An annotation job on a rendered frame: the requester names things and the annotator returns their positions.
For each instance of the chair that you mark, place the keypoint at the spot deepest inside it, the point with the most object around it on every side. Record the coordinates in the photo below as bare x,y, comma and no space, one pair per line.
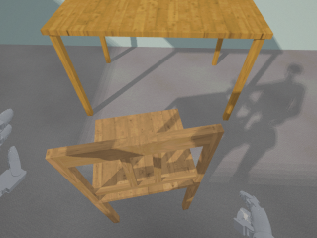
137,155

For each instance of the table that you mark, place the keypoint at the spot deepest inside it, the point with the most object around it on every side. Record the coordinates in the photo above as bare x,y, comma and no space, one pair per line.
212,19

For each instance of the right robot hand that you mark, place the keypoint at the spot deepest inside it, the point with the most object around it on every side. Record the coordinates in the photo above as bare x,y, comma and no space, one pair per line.
248,223

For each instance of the left robot hand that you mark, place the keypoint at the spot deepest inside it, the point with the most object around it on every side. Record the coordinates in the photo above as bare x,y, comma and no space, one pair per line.
12,177

